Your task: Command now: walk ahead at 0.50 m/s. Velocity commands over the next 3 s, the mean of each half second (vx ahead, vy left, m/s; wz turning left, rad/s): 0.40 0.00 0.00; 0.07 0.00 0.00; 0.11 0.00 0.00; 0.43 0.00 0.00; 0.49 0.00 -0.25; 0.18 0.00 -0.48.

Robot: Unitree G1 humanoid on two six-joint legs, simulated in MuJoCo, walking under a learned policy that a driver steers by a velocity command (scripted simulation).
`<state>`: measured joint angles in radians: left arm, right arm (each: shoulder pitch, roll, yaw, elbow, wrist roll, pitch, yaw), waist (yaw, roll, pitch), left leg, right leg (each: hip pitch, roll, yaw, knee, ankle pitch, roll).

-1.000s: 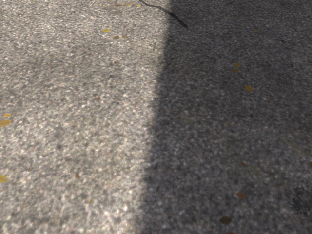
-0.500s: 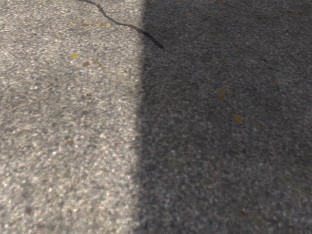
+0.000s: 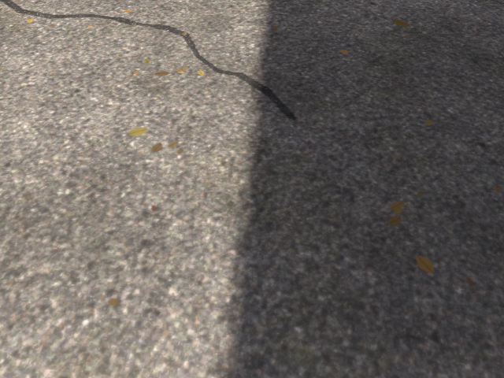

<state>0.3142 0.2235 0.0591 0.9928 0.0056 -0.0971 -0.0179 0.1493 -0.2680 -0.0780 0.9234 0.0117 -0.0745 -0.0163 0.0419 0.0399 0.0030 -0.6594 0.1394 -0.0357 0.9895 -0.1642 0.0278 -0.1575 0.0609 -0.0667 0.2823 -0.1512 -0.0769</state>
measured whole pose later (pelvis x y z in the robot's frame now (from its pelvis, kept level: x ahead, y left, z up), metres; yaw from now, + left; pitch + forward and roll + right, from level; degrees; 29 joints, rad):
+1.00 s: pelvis +0.33 +0.05 -0.01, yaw +0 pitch +0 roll +0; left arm 0.15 0.21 0.05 1.06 0.00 -0.01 0.03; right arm 0.17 -0.23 -0.04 1.04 -0.01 -0.01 -0.02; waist 0.00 0.00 0.03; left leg -0.18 0.00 0.06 0.48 -0.29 0.02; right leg -0.25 -0.03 0.00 0.51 -0.24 0.02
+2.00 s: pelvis +0.60 +0.03 -0.03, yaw +0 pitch +2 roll +0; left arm 0.47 0.21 0.05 1.11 -0.01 -0.07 0.02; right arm -0.09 -0.22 -0.05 0.89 0.03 -0.09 0.05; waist 0.08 0.01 0.04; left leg -0.56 0.02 0.07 0.53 -0.04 0.09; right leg 0.19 -0.02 -0.06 0.22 -0.44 0.01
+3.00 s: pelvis +1.08 -0.02 -0.01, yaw -24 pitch +4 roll +0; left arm 0.16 0.29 0.07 0.73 0.01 0.01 0.03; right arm 0.11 -0.28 -0.06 0.81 0.00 -0.02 -0.03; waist 0.01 0.03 0.01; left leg -0.53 0.04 -0.08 0.72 -0.21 -0.08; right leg -0.34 0.12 0.12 0.50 -0.21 -0.06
